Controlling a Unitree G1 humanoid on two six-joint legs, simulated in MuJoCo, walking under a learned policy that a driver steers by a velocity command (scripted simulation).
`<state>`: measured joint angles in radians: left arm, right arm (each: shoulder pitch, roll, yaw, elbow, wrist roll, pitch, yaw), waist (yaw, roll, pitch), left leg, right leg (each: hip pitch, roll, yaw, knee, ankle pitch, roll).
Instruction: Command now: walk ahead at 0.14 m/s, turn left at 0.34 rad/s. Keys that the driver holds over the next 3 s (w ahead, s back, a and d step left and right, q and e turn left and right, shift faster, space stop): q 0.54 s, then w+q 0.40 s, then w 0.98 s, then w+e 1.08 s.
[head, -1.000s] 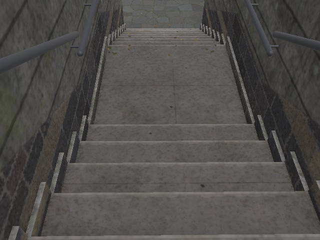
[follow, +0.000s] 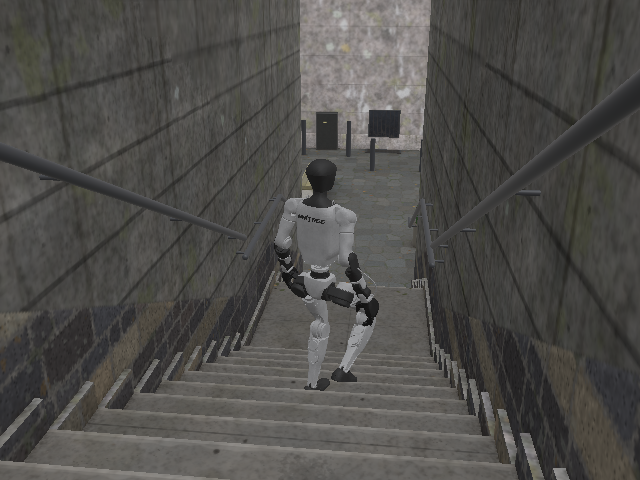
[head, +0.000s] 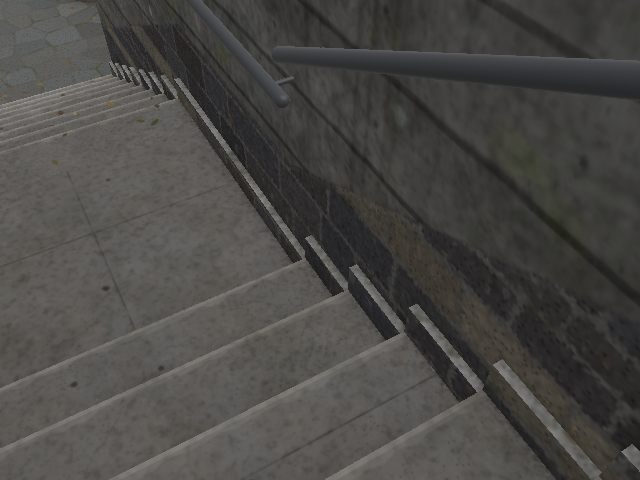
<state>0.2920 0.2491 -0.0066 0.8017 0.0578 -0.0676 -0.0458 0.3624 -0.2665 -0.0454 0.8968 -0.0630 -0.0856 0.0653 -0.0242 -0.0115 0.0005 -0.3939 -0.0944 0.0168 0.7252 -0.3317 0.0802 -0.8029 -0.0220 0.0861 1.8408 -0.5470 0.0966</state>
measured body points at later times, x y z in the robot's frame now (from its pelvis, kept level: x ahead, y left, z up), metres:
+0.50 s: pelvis +0.04 -0.03 +0.03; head +0.06 -0.04 +0.48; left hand +0.06 +0.27 -0.07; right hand +0.26 -0.23 -0.08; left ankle -0.02 +0.08 -0.62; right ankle +0.10 -0.14 -0.71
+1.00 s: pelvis +0.09 +0.06 -0.01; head +0.09 +0.08 +0.44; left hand +0.13 +0.33 -0.12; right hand +0.14 -0.15 -0.15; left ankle -0.04 +0.07 -0.71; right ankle +0.35 +0.02 -0.68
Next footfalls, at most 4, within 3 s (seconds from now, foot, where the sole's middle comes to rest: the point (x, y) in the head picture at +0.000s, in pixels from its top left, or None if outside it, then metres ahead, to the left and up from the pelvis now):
0.20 right None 0.14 -0.13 -0.75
0.64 left None -0.01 0.09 -0.75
1.18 right None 0.34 0.09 -0.90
1.72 left None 0.48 0.52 -1.05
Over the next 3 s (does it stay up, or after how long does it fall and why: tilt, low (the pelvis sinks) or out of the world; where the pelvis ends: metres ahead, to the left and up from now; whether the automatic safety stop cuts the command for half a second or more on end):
stays up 1.08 0.70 -0.60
